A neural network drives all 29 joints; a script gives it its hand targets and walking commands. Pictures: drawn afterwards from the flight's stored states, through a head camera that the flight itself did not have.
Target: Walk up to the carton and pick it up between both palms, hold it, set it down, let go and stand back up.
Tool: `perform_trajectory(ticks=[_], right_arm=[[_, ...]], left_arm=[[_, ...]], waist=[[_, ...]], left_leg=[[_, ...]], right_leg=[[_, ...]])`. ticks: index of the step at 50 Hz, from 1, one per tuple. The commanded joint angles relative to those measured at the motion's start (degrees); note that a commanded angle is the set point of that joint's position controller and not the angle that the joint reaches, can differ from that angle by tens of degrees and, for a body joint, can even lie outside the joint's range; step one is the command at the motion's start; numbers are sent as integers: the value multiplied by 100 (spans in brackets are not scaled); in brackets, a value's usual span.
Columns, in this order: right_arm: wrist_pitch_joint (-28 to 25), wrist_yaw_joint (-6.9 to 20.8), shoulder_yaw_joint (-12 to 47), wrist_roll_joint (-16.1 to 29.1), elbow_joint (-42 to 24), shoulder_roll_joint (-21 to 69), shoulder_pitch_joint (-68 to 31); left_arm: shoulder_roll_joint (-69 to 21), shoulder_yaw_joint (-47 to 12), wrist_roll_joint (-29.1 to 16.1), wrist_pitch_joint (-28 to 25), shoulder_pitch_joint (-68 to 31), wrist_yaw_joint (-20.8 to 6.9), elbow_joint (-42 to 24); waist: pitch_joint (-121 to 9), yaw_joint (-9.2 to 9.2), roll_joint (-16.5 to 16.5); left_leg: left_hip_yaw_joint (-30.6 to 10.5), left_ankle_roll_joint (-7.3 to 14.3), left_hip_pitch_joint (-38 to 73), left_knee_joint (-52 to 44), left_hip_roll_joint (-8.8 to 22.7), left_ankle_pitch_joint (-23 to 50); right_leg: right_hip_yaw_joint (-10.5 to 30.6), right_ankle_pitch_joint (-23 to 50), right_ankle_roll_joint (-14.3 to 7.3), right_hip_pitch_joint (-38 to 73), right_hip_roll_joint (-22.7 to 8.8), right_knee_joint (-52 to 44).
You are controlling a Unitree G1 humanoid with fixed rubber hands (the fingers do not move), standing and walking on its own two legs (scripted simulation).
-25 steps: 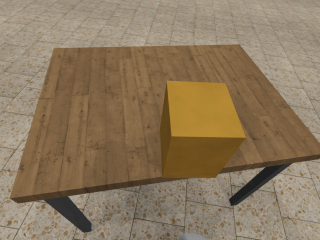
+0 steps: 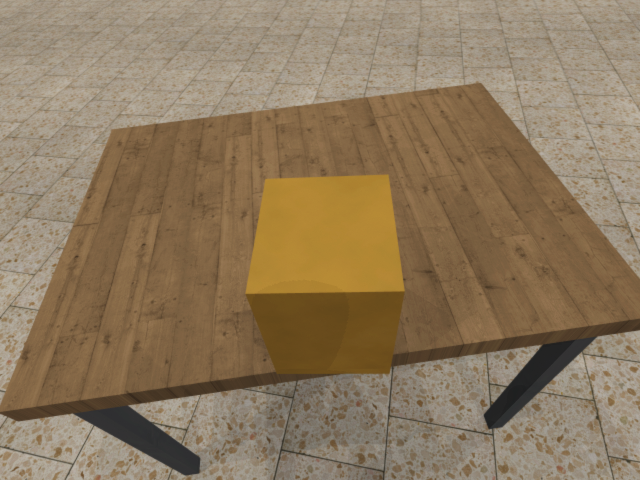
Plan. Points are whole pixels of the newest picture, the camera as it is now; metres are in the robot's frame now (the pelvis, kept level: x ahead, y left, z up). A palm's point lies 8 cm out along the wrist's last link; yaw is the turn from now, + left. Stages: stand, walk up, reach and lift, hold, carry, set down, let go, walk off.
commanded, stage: walk up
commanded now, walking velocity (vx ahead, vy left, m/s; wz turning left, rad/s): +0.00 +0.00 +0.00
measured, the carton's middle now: (329, 279) +0.37 -0.01 +0.03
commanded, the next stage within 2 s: none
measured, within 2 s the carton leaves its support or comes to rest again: neither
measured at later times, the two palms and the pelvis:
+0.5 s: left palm out of the picture -0.01 +0.23 -0.15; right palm out of the picture -0.01 -0.18 -0.15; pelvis +0.01 +0.02 +0.00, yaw +0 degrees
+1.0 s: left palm out of the picture -0.02 +0.22 -0.15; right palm out of the picture -0.02 -0.18 -0.15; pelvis +0.01 +0.02 +0.00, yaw +0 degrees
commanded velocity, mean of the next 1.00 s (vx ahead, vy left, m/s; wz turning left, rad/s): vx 0.00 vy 0.00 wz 0.00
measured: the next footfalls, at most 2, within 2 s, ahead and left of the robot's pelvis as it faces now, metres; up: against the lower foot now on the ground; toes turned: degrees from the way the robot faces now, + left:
left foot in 0.08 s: +0.02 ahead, +0.11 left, +0.00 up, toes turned +4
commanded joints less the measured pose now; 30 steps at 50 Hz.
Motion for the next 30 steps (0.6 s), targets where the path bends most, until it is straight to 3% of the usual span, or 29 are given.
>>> perform_trajectory(ticks=[1,2,3,4,5,6,7,9,11,13,18,23,27,28,30], right_arm=[[-122,-64,13,4,39,-70,753],[-179,-88,43,16,73,-93,818],[-237,-107,40,-2,76,-173,857],[-280,-127,-12,-23,125,-331,813],[-290,-134,-10,-18,128,-369,704],[-283,-115,-22,23,130,-351,425],[-284,-94,18,33,110,-197,280],[-323,-124,86,57,116,53,307],[-359,-172,64,72,119,-61,435],[-355,-161,20,87,166,-122,621],[-345,-157,12,71,130,-150,578],[-371,-130,4,65,201,-176,662],[-368,-126,28,63,188,-135,590],[-365,-122,34,68,217,-73,616],[-351,-111,62,54,223,8,676]], left_arm=[[998,152,-22,-1,-75,30,-177],[963,152,-58,33,-63,13,-135],[851,126,-115,37,27,-19,-131],[645,91,-133,25,205,-46,-30],[514,59,-156,23,396,-67,21],[451,36,-149,45,423,-38,69],[529,55,-132,66,361,-7,87],[728,110,-125,85,360,-14,179],[623,62,-145,70,593,-23,365],[551,18,-115,62,545,-2,452],[476,-7,-117,91,528,1,595],[488,-2,-135,69,515,17,670],[436,-28,-145,60,730,38,717],[488,-1,-134,51,761,43,742],[439,-18,-134,67,696,50,739]], waist=[[-293,-141,-1203],[-249,-201,-975],[-325,-153,-575],[-407,21,-180],[-429,138,179],[-294,193,702],[7,228,1036],[112,195,757],[76,224,424],[170,105,120],[434,154,-633],[394,88,-828],[239,181,-430],[144,151,-531],[295,127,-353]], left_leg=[[29,1,426,-1369,-15,957],[-21,-27,780,-2052,59,1585],[-262,-26,1170,-2267,325,2230],[-478,33,1392,-2322,525,2655],[-460,115,1528,-2369,540,2821],[-568,225,795,-2489,626,2474],[-607,258,243,-2654,596,2195],[-440,185,458,-2713,378,2583],[-397,192,793,-2565,404,2782],[-405,226,783,-2570,418,2596],[-437,282,612,-2694,369,1948],[-440,270,602,-2682,327,1917],[-391,242,669,-2697,289,1874],[-383,259,773,-2696,294,1778],[-421,252,548,-2766,282,1705]], right_leg=[[975,772,-709,56,-1229,-544],[995,745,-565,-118,-1158,-497],[901,705,-427,-312,-957,-284],[680,659,-291,-374,-691,-142],[543,401,-207,-347,-511,-144],[326,217,-133,82,-311,-181],[390,350,-108,473,-406,-200],[513,726,-109,452,-540,-148],[491,909,-97,346,-523,-218],[539,854,-98,353,-586,-311],[487,589,0,267,-551,-414],[541,542,2,323,-596,-477],[523,551,24,363,-596,-444],[533,468,8,388,-602,-456],[542,411,-13,382,-608,-425]])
